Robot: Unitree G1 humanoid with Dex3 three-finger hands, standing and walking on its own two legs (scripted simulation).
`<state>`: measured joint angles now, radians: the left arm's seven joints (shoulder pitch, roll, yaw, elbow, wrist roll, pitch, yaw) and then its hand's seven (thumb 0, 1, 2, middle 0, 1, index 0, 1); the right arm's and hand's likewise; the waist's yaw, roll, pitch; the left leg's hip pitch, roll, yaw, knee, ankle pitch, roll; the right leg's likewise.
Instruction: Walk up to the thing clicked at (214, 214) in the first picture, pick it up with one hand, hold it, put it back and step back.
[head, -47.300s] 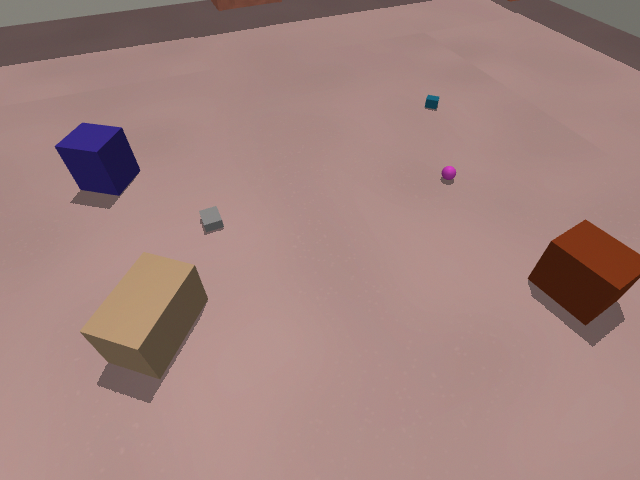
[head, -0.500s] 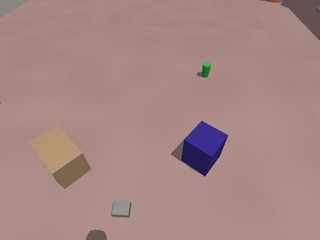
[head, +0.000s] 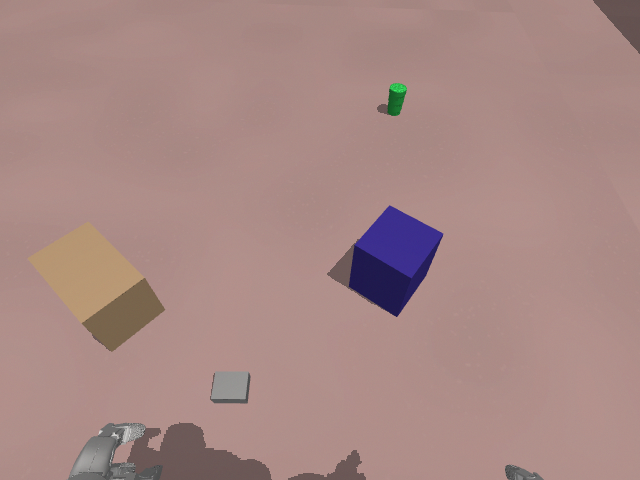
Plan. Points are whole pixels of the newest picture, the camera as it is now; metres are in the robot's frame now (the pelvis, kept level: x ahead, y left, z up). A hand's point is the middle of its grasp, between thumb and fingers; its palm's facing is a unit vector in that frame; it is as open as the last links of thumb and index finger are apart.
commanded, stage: rise first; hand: left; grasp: from above
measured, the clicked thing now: (231, 387) +0.47 +0.27 -0.74
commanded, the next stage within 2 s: none
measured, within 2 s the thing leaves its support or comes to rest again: neither
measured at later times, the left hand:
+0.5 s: hand out of the picture +0.15 +0.27 -0.20, palm faces -0.14 -0.88 -0.45, open 14.1 cm
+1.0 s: hand out of the picture +0.16 +0.30 -0.29, palm faces -0.32 -0.73 -0.60, open 14.1 cm
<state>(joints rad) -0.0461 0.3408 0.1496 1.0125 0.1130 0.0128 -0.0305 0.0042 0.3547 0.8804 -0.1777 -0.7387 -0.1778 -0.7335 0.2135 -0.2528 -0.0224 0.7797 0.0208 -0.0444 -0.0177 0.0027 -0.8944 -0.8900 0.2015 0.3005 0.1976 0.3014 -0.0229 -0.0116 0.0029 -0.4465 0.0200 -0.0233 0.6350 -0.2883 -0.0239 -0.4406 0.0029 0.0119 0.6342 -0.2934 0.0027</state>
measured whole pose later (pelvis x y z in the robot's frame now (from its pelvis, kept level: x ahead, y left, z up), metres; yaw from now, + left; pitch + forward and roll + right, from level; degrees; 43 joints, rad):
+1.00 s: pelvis -0.02 +0.01 -0.15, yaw +0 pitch +25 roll -2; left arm 0.11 0.42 0.14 0.56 0.41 0.08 0.01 0.00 -0.54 0.92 -0.18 -0.97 -0.16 -0.98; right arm 0.16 -0.27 -0.03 0.54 0.00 -0.22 0.00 0.01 -0.96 -0.91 0.20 0.30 0.20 0.30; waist -0.03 0.00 -0.16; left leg -1.32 0.01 -0.06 1.49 -0.62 -0.02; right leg -1.29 0.01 -0.01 1.47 -0.62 0.02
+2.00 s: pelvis -0.08 +0.02 -0.41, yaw -7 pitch +33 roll -9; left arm -0.86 0.85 0.16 1.33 1.32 -0.39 0.31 0.00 -0.33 0.87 -0.27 -0.74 -0.25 -0.77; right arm 0.12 -0.28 0.03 0.75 -0.13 0.00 0.12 0.00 -0.90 -0.90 0.20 0.30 0.20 0.30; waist -0.17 -0.02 -0.06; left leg -2.26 -0.02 -0.13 2.36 -0.68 0.00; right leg -2.18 0.03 -0.06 2.26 -0.68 0.05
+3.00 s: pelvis -0.07 +0.02 -0.44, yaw -10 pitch +32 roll -11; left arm -0.95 0.97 0.19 1.46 1.34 -0.37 0.37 0.00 -0.46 0.95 -0.16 -0.90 -0.15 -0.92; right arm 0.11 -0.28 0.13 0.71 -0.18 0.00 0.16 0.00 -0.91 -0.90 0.20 0.30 0.20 0.30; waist -0.25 -0.05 0.03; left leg -2.33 -0.01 -0.18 2.47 -0.72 -0.01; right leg -2.24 0.05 -0.09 2.34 -0.69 0.06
